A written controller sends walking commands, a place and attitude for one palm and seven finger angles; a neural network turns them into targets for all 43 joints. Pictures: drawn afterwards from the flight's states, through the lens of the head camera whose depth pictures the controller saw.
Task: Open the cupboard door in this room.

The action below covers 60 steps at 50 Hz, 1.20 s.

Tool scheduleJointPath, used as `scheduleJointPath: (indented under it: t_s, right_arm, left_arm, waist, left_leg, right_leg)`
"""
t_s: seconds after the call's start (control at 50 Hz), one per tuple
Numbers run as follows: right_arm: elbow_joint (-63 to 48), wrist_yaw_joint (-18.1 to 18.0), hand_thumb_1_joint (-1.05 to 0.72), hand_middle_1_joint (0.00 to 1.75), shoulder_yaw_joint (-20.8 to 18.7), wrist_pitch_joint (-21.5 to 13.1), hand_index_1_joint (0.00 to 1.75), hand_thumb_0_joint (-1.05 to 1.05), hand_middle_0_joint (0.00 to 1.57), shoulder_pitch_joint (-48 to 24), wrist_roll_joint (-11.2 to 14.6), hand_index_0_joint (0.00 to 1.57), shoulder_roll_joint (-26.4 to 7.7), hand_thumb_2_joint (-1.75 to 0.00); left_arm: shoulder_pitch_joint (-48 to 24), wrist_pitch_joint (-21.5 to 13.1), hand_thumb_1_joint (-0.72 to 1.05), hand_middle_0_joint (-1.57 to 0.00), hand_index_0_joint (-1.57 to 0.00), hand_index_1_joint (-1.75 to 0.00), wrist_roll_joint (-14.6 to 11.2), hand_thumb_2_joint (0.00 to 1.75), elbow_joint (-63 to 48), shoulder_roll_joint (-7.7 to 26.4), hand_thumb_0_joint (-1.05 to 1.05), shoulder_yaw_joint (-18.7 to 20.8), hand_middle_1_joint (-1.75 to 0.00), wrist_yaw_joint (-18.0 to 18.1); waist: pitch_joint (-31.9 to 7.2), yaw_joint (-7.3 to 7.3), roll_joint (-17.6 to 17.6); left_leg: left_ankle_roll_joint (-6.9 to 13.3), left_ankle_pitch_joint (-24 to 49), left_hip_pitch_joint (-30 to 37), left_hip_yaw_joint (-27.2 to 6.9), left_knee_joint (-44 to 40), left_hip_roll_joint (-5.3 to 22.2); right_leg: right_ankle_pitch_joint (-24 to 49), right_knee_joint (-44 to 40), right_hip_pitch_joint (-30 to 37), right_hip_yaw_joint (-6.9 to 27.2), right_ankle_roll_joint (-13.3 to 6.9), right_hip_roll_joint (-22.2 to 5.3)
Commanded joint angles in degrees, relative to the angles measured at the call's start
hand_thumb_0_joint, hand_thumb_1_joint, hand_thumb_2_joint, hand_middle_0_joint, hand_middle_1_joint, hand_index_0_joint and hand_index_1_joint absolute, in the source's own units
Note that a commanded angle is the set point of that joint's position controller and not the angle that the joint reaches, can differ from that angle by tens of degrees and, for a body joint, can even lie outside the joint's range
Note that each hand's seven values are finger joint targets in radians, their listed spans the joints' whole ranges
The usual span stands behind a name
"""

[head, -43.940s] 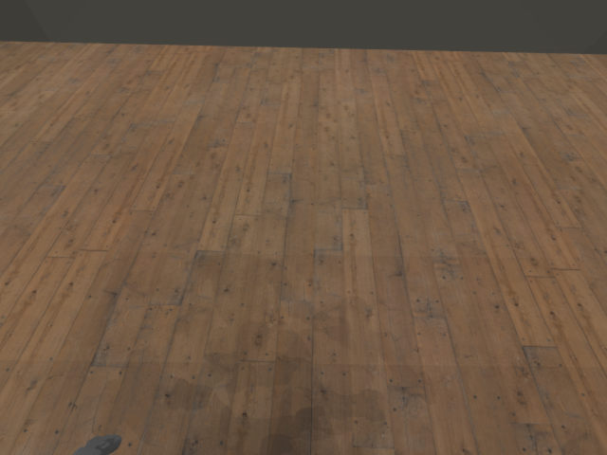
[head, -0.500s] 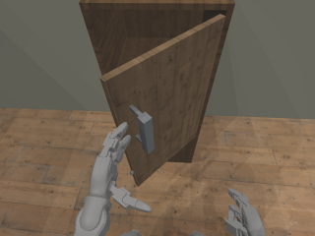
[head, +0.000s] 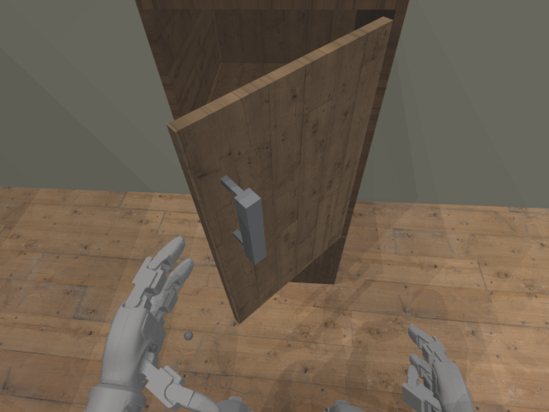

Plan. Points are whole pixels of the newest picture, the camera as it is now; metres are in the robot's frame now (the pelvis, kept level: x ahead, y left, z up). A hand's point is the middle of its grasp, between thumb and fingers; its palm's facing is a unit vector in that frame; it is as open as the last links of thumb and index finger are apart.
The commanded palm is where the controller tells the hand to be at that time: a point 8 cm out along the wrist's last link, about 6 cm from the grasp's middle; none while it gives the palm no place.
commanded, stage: draw the hand back to the body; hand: left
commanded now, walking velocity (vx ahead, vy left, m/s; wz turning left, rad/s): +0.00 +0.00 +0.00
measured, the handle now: (242, 221) +0.36 +0.07 +0.08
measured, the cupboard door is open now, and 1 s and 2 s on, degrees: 46 46 46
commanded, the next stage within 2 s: step back with the hand held close in 1.60 s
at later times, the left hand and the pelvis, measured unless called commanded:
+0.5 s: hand (129, 332) +0.19 +0.16 +0.13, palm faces -0.02 -1.00 -0.09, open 16.3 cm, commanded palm +0.16 +0.22 +0.15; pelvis +0.00 +0.01 +0.02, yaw +0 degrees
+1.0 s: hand (24, 282) +0.21 +0.24 +0.19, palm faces +0.32 -0.86 -0.40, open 11.8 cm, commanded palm +0.16 +0.29 +0.21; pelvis +0.02 +0.02 +0.07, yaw -1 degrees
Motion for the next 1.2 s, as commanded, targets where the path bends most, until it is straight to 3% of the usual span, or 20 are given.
scheduleJointPath:
  t_s: [0.0,0.04,0.08,0.14,0.2,0.24,0.3,0.34,0.4,0.5,0.52,0.54,0.56,0.62,0.64,0.7,0.74,0.78,0.88,1.18]
  right_arm:
    - [-9.59,-0.71,-0.9,0.3,-2.32,-3.7,0.3,0.0,0.2,-3.01,0.28,0.2,-5.24,-0.9]
    - [-9.92,-0.98,-0.9,0.3,-2.26,-3.56,0.3,0.0,0.2,-3.39,0.42,0.2,-5.44,-0.9]
    - [-10.54,-1.05,-0.9,0.3,-1.88,-3.63,0.3,0.0,0.2,-3.39,0.71,0.2,-4.9,-0.9]
    - [-10.09,-1.57,-0.9,0.3,-1.67,-3.73,0.3,0.0,0.2,-3.71,1.02,0.2,-5.01,-0.9]
    - [-9.93,-1.69,-0.9,0.3,-1.22,-4.35,0.3,0.0,0.2,-4.0,1.33,0.2,-5.12,-0.9]
    - [-9.49,-1.87,-0.9,0.3,-1.21,-4.62,0.3,0.0,0.2,-4.2,1.49,0.2,-5.37,-0.9]
    - [-9.37,-1.99,-0.9,0.3,-0.88,-5.38,0.3,0.0,0.2,-4.26,1.62,0.2,-5.53,-0.9]
    - [-9.09,-2.23,-0.9,0.3,-0.93,-5.8,0.3,0.0,0.2,-4.39,1.6,0.2,-5.64,-0.9]
    - [-8.73,-2.35,-0.9,0.3,-0.74,-6.53,0.3,0.0,0.2,-4.47,1.82,0.2,-5.42,-0.9]
    - [-7.57,-2.82,-0.9,0.3,-0.48,-7.42,0.3,0.0,0.2,-4.71,2.06,0.2,-5.73,-0.9]
    - [-7.14,-4.44,-0.9,0.3,-0.91,-6.52,0.3,0.0,0.2,-4.67,1.1,0.2,-5.47,-0.9]
    - [-6.66,-4.88,-0.9,0.3,-0.46,-6.27,0.3,0.0,0.2,-4.74,0.69,0.2,-4.31,-0.9]
    - [-6.15,-4.95,-0.9,0.3,-0.1,-5.84,0.3,0.0,0.2,-4.96,0.56,0.2,-4.27,-0.9]
    - [-4.71,-5.08,-0.9,0.3,0.1,-5.22,0.3,0.0,0.2,-5.64,0.27,0.2,-4.61,-0.9]
    - [-4.24,-5.16,-0.9,0.3,0.01,-5.17,0.3,0.0,0.2,-6.57,0.22,0.2,-4.77,-0.9]
    - [-3.09,-5.22,-0.9,0.3,0.22,-5.35,0.3,0.0,0.2,-7.22,-0.07,0.2,-4.9,-0.9]
    - [-2.09,-5.31,-0.9,0.3,0.23,-5.53,0.3,0.0,0.2,-8.0,-0.21,0.2,-4.99,-0.9]
    - [-1.44,-5.18,-0.9,0.3,0.41,-5.55,0.3,0.0,0.2,-8.52,-0.34,0.2,-4.86,-0.9]
    - [0.19,-4.7,-0.9,0.3,-0.03,-5.54,0.3,0.0,0.2,-9.31,-0.6,0.2,-5.02,-0.9]
    - [2.81,-3.7,-0.9,0.3,-1.23,-3.51,0.3,0.0,0.2,-10.85,-0.71,0.2,-5.5,-0.9]
  left_arm:
    - [-2.66,-3.38,-0.5,-0.15,-0.15,-0.3,-0.47,0.3,-12.73,2.88,0.0,1.09,-0.3,0.08]
    - [-3.47,-2.8,-0.5,-0.15,-0.15,-0.3,-0.23,0.3,-14.89,6.2,0.0,4.04,-0.3,0.96]
    - [-2.65,-1.77,-0.5,-0.15,-0.15,-0.3,-0.5,0.3,-16.7,5.47,0.0,3.86,-0.3,1.36]
    - [-1.87,-0.07,-0.5,-0.15,-0.15,-0.3,-1.61,0.3,-16.0,6.83,0.0,6.52,-0.3,1.63]
    - [-1.4,1.3,-0.5,-0.15,-0.15,-0.3,-2.9,0.3,-17.2,6.25,0.0,6.27,-0.3,0.52]
    - [-0.05,2.37,-0.5,-0.15,-0.15,-0.3,-3.27,0.3,-16.09,7.13,0.0,7.47,-0.3,-0.25]
    - [-1.54,3.38,-0.5,-0.15,-0.15,-0.3,-3.9,0.3,-18.08,7.58,0.0,7.72,-0.3,-1.34]
    - [-0.9,3.94,-0.5,-0.15,-0.15,-0.3,-4.39,0.3,-18.49,8.88,0.0,9.54,-0.3,-1.55]
    - [-0.58,4.42,-0.5,-0.15,-0.15,-0.3,-5.37,0.3,-19.81,9.27,0.0,11.07,-0.3,-2.15]
    - [-2.06,5.73,-0.32,-0.16,-0.16,-0.3,-6.58,0.37,-21.11,11.24,0.0,13.87,-0.3,-3.45]
    - [-2.78,7.07,-0.29,-0.16,-0.16,-0.3,2.03,0.39,-24.75,20.14,0.0,15.67,-0.3,3.78]
    - [-0.29,8.74,-0.26,-0.16,-0.16,-0.3,3.0,0.4,-22.78,17.05,0.0,15.35,-0.3,7.19]
    - [0.58,9.69,-0.22,-0.16,-0.16,-0.3,4.06,0.42,-22.26,13.6,0.0,12.41,-0.3,8.75]
    - [-0.23,10.54,-0.12,-0.16,-0.16,-0.3,5.92,0.47,-22.2,13.74,0.0,12.28,-0.3,11.58]
    - [-0.12,10.8,-0.08,-0.16,-0.16,-0.3,6.25,0.48,-21.41,14.5,0.0,12.97,-0.3,12.15]
    - [-2.13,10.46,0.02,-0.17,-0.17,-0.3,6.97,0.52,-22.15,15.46,0.0,14.36,-0.3,13.34]
    - [-2.17,10.38,0.09,-0.17,-0.17,-0.3,7.12,0.55,-21.03,17.07,0.0,16.51,-0.3,13.97]
    - [-3.02,10.11,0.17,-0.17,-0.17,-0.3,7.1,0.58,-21.32,16.5,0.0,16.57,-0.3,14.08]
    - [-3.0,9.69,0.34,-0.18,-0.18,-0.3,6.93,0.66,-21.01,17.73,0.0,19.9,-0.3,14.2]
    - [-8.0,9.34,0.87,-0.2,-0.2,-0.3,5.81,0.88,-19.0,22.25,0.0,29.56,-0.3,14.17]
  waist:
    - [-8.45,-1.1,-4.61]
    - [-9.23,-0.14,-3.63]
    - [-9.7,0.23,-2.18]
    - [-8.45,0.45,-5.0]
    - [-6.92,0.25,-3.11]
    - [-5.92,0.4,-4.54]
    - [-4.35,0.17,-2.33]
    - [-4.46,0.59,-3.45]
    - [-4.0,1.02,-1.86]
    - [-3.52,1.18,-0.82]
    - [-4.14,3.05,-0.54]
    - [-1.18,2.16,-3.13]
    - [0.72,1.67,-2.23]
    - [1.47,1.49,-0.82]
    - [1.53,1.83,-2.73]
    - [1.7,1.8,-0.25]
    - [2.47,2.32,-0.65]
    - [2.98,2.33,1.01]
    - [2.51,2.85,-0.74]
    - [3.91,3.58,1.25]
  left_leg:
    - [1.38,12.77,1.69,0.31,-7.13,-2.35]
    - [1.5,12.37,2.37,0.25,-8.05,-2.32]
    - [1.55,12.16,4.04,0.52,-9.43,-2.36]
    - [1.6,12.0,4.54,0.24,-10.67,-2.09]
    - [1.53,11.42,5.86,0.37,-11.97,-2.14]
    - [1.61,11.82,6.11,0.19,-12.51,-1.99]
    - [1.53,11.14,7.72,0.04,-14.01,-1.92]
    - [1.65,11.93,8.47,-0.12,-14.48,-1.85]
    - [1.45,12.22,10.12,-0.21,-15.78,-1.83]
    - [1.43,14.04,12.54,-0.58,-17.36,-1.69]
    - [1.78,14.41,14.0,0.96,-19.9,-0.86]
    - [1.82,13.47,14.62,1.13,-20.51,-1.21]
    - [1.92,13.68,16.03,1.31,-21.21,-1.01]
    - [1.93,16.06,20.01,0.97,-24.41,-0.65]
    - [2.05,16.88,21.04,1.01,-25.34,-0.51]
    - [1.91,18.3,24.35,1.06,-28.77,-0.45]
    - [1.84,19.64,25.79,1.12,-30.53,-0.4]
    - [1.62,20.43,27.39,1.09,-32.66,-0.31]
    - [1.36,27.12,30.84,1.38,-35.73,0.23]
    - [1.09,32.8,35.4,2.27,-39.78,0.5]
  right_leg:
    - [14.32,-10.21,8.31,3.66,0.74,1.05]
    - [12.45,-10.87,9.68,4.01,0.35,1.14]
    - [12.09,-11.6,10.61,3.49,0.42,1.19]
    - [11.49,-13.38,12.08,3.5,0.58,1.48]
    - [11.19,-14.68,12.25,3.26,0.82,1.43]
    - [11.17,-15.63,13.15,3.39,0.82,1.48]
    - [10.38,-16.27,12.63,2.55,0.84,1.56]
    - [11.0,-16.77,13.68,2.39,0.84,1.67]
    - [11.66,-17.16,14.24,1.59,0.8,1.76]
    - [13.78,-18.22,16.07,0.92,0.75,1.89]
    - [13.81,-22.01,18.83,4.09,0.07,0.37]
    - [11.83,-24.7,18.38,4.04,0.33,0.16]
    - [11.65,-25.39,18.48,3.45,0.51,0.03]
    - [14.1,-26.8,20.92,2.13,0.56,0.2]
    - [14.87,-27.97,22.34,2.12,0.67,0.28]
    - [16.17,-29.58,25.22,1.81,0.63,0.27]
    - [17.33,-31.21,27.52,1.64,0.52,0.24]
    - [17.7,-32.11,29.07,1.41,0.55,0.27]
    - [23.07,-34.11,33.69,1.21,0.66,0.49]
    - [27.82,-38.74,38.31,1.79,0.66,1.12]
